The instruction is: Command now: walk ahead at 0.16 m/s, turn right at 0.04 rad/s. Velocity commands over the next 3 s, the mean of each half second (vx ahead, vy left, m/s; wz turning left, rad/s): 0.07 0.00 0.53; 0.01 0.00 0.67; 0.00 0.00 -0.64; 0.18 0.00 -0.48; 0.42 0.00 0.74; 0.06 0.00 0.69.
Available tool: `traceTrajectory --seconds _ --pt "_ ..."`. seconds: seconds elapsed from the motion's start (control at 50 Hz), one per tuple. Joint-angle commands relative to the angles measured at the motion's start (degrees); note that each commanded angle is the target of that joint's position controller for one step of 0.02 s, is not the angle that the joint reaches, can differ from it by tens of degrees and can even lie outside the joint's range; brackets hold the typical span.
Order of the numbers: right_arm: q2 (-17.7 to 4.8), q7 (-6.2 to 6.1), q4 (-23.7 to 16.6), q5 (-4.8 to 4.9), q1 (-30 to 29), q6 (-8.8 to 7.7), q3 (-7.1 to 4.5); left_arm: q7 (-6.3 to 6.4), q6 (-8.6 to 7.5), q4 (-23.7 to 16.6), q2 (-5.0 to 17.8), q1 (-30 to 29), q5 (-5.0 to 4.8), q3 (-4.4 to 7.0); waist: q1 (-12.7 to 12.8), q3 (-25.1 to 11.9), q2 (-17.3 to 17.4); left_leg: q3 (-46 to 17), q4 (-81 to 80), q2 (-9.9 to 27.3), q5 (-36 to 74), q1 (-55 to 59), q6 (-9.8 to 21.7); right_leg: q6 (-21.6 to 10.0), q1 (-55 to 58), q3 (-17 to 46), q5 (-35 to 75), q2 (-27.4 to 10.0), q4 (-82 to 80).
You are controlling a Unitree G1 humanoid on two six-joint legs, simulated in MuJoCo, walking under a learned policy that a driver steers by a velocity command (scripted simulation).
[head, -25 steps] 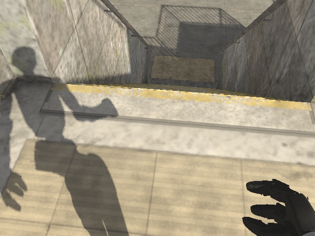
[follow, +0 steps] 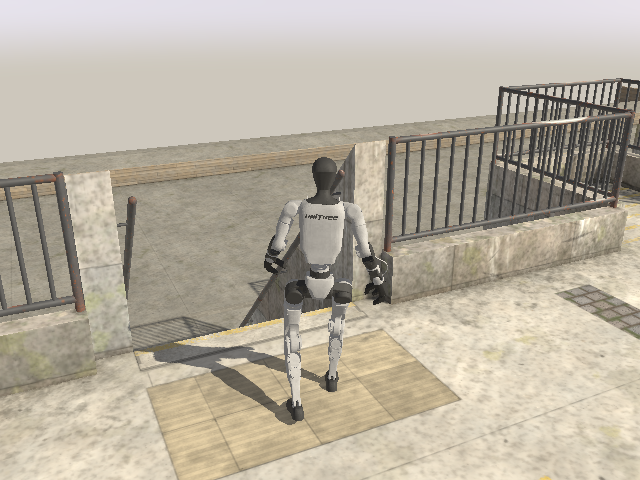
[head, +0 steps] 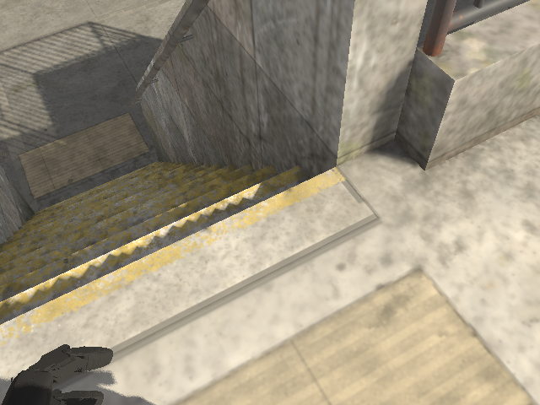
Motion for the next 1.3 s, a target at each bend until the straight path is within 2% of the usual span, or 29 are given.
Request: traceTrajectory --seconds 0.02,0.04,0.06,0.1,0.14,0.24,0.36,0.4,0.42,0.44,0.46,0.5,0.56,0.64,0.66,0.68,0.74,0.8,0.88,0.94,0.98,1.0,1.02,1.06,1.12,1.16,1.24,1.26,1.3 --pt "-8.1 1.93 -0.5 0.76 8.4 0.19 0.18 1.25 -0.46 -2.3 4.1 13.3 1.99 -0.07 8.4 -36.2 -6.9 -22.6 32.8 -2.2 -12.1 -19.3 -1.4 -20.7 43.2 28.8 61.3 -27.7 -1.7" --pt "-8.9 2.26 -2.0 2.17 4.5 1.06 -0.3 0.56 -0.4 -0.7 5.7 11.7 0.58 0.51 7.4 -29.2 -4.3 -20.8 30.5 -0.4 -10.6 -24.1 -1.9 -17.8 37.9 24.4 41.0 -24.9 -5.1" --pt "-7.6 1.64 -2.9 1.52 0.2 2.23 -0.14 0.36 -0.6 0.8 5.5 8.4 -0.85 0.44 5.9 -21.7 -0.5 -18.6 24.8 2.3 -7.5 -25.4 -2.3 -13.6 29.9 20.8 25.0 -21.5 -8.8" --pt "-7.5 0.13 -1.8 0.44 1.1 4.88 -0.7 1.33 -0.39 1.3 5.6 3.2 -0.14 0.55 2.7 -13.6 -2.2 -14.9 21.9 2.4 -2.2 -19.4 -4.0 -10.3 14.4 13.4 16.0 -17.8 -13.8" --pt "-6.0 -0.66 -1.3 -0.08 4.3 5.98 -1.12 2.78 -0.3 1.2 6.0 1.4 0.87 1.15 1.3 -13.5 -4.1 -12.8 22.4 1.5 1.6 -17.7 -5.4 -10.2 11.0 8.4 15.0 -17.5 -16.0" --pt "-1.6 -0.66 -4.6 -0.49 -0.3 6.79 -0.57 5.63 0.51 2.5 3.9 0.7 0.4 1.56 2.7 -13.9 -4.7 -11.1 12.4 3.7 9.5 -19.5 -4.6 -8.5 14.0 1.4 2.1 -18.5 -17.7" --pt "-2.7 1.67 -6.8 -0.94 1.0 7.32 -1.74 5.55 1.75 4.7 5.2 0.1 -1.88 2.96 1.1 -13.6 -6.9 -6.1 -4.7 1.7 12.0 -11.6 0.5 -3.7 17.3 -3.1 -1.6 -21.3 -12.8" --pt "-4.7 1.5 -5.1 -1.92 6.2 7.33 -3.15 5.12 2.37 6.7 2.6 2.3 -3.38 2.81 -0.5 -10.5 0.2 -8.7 -17.9 -0.8 20.5 -5.1 5.0 2.9 12.1 -7.7 -11.5 -16.1 -0.1" --pt "-12.5 0.5 -6.3 -2.52 7.3 6.78 -5.04 4.95 2.89 5.9 0.7 3.7 -1.65 2.58 1.4 -5.6 18.6 -30.4 -25.3 12.2 41.7 -1.4 11.1 9.0 -3.1 -12.3 -28.3 -8.1 19.3" --pt "-16.0 0.91 -8.7 -4.05 6.2 5.19 -5.06 5.22 2.58 2.3 0.6 -2.3 -0.14 2.41 1.4 -6.2 20.2 -45.6 -28.5 17.3 45.7 -2.0 20.3 10.8 -14.2 -0.8 -37.0 0.0 32.2" --pt "-14.8 1.7 -8.8 -4.57 5.5 3.66 -5.21 5.4 2.42 1.8 2.1 -5.0 -0.55 2.76 0.1 -8.3 13.5 -43.4 -30.4 16.5 37.7 -1.5 20.1 9.3 -16.4 5.1 -33.9 0.1 36.6" --pt "-11.2 1.05 -10.2 -1.52 -0.4 3.02 -4.57 6.22 1.98 3.6 3.9 -3.1 -0.81 3.63 3.8 -8.0 7.8 -36.1 -29.0 11.1 31.5 -0.7 13.6 7.7 -16.7 8.1 -22.6 -1.9 34.6" --pt "-7.1 -0.57 -12.3 -0.65 -1.7 4.12 -3.32 6.09 1.47 4.4 3.4 -1.4 -0.53 3.82 4.8 -12.4 7.9 -32.6 -26.6 7.8 36.4 -0.3 11.3 8.5 -12.4 8.8 -15.5 -0.4 33.4" --pt "-8.4 -1.91 -13.5 -0.26 1.5 4.91 -4.05 5.5 0.52 3.6 0.9 -3.4 -0.98 2.64 3.4 -14.0 7.3 -35.0 -24.8 5.9 38.0 4.9 11.4 10.0 -13.3 10.5 -13.2 2.1 23.2" --pt "-4.8 1.8 -11.5 -7.29 9.4 0.78 -2.3 5.46 -1.11 5.0 0.4 8.2 0.7 1.72 4.5 -15.6 14.9 -37.3 -28.0 5.8 30.9 4.8 13.0 12.6 -13.0 10.3 -10.2 0.2 27.8" --pt "-4.4 3.48 -12.0 -6.92 8.6 -1.13 -2.9 5.58 -1.66 5.8 3.5 8.5 0.85 2.65 4.0 -12.9 10.8 -39.2 -28.4 6.3 26.2 4.2 14.2 14.1 -14.4 10.8 -11.4 -0.7 29.8" --pt "-6.3 5.71 -14.0 -3.92 4.6 -3.56 -3.13 6.71 -1.3 3.9 3.9 5.6 0.51 1.86 4.8 -11.3 6.9 -41.1 -27.0 4.7 26.7 1.3 14.9 15.4 -12.8 10.5 -13.6 -1.8 27.1" --pt "-7.3 5.75 -15.3 -3.41 3.4 -3.54 -3.22 6.36 -1.57 3.6 2.6 5.7 -0.09 1.0 4.3 -11.4 6.8 -43.9 -24.6 3.5 30.3 1.7 15.5 15.6 -8.9 9.6 -15.5 -2.0 19.7" --pt "-5.7 5.76 -15.7 -1.45 2.7 -3.22 -2.22 2.94 -1.47 5.6 2.1 7.1 0.4 -0.21 1.1 -11.0 5.7 -42.0 -20.2 5.5 35.0 0.0 15.1 15.6 -5.6 5.9 -16.4 -5.7 13.9" --pt "0.9 8.1 -15.0 1.14 -5.5 -1.78 1.9 -1.11 -2.19 8.3 -2.6 10.5 -0.56 -2.48 6.5 -10.8 0.0 -37.7 -16.2 1.2 35.1 -12.4 8.3 14.8 12.7 4.2 1.8 -9.0 -2.3" --pt "2.0 8.97 -13.1 1.72 2.0 -0.58 2.38 -2.43 -3.46 6.2 1.1 8.5 -1.99 -2.11 2.7 -15.4 -0.1 -30.7 -15.5 -7.5 27.4 -7.9 0.6 8.2 17.4 5.9 21.0 -8.7 -2.8" --pt "-1.7 8.05 -12.7 0.82 7.9 -0.13 1.12 -2.42 -3.88 4.9 6.1 3.1 -0.66 -1.26 -2.5 -16.2 -1.5 -26.8 -15.8 -8.3 27.0 0.1 -0.4 3.9 11.5 8.3 17.3 -9.1 -3.7" --pt "-7.1 6.0 -14.0 -0.27 4.2 0.14 -0.73 -1.44 -3.82 3.9 10.1 2.1 1.09 0.62 -1.7 -14.9 -0.7 -24.1 -13.3 -8.1 29.1 3.4 1.5 2.9 6.3 7.6 14.2 -6.8 -3.2" --pt "-11.3 1.95 -15.4 -1.74 1.6 -0.03 -2.71 -0.37 -4.91 2.1 11.4 1.5 0.3 2.05 -1.4 -14.7 -2.0 -22.4 -11.0 -7.3 31.0 1.9 5.1 -0.4 7.0 10.0 16.0 -6.7 -2.8" --pt "-7.0 -1.01 -17.8 -1.49 -2.2 0.21 -1.54 -0.1 -5.65 3.6 8.8 11.0 -0.38 2.51 4.2 -14.0 -5.2 -20.7 -6.8 -8.1 21.5 -9.2 3.1 -9.5 17.8 22.4 16.3 -12.3 -5.7" --pt "-4.5 -2.18 -19.6 -2.39 -5.4 0.92 -1.06 0.27 -5.97 5.4 8.3 16.9 -0.54 2.87 6.8 -12.8 -10.1 -17.0 5.4 -9.5 -5.5 -18.0 -1.1 -16.7 23.4 34.4 19.5 -21.0 -11.3" --pt "-1.8 -2.28 -17.8 -5.68 -1.3 1.62 0.14 1.67 -6.57 3.6 4.5 7.3 -0.55 1.81 2.9 -8.9 -5.1 -16.5 4.9 -4.5 -4.9 -16.8 -3.3 -7.1 16.8 26.1 8.9 -12.8 -14.4" --pt "-0.7 -1.7 -17.0 -5.71 0.2 1.66 0.49 1.69 -6.05 3.0 5.6 5.3 -0.78 1.97 2.1 -9.3 -5.4 -14.6 -4.1 -5.4 -2.0 -13.4 -3.6 -5.6 16.5 24.7 8.4 -10.1 -14.5" --pt "-1.6 0.04 -13.6 -2.93 7.1 1.0 0.03 1.11 -4.17 0.5 8.4 0.5 0.43 2.81 0.5 -10.3 -6.7 -11.7 -20.2 -8.9 9.6 -3.3 -1.8 -5.2 14.0 24.3 6.1 -7.0 -12.0"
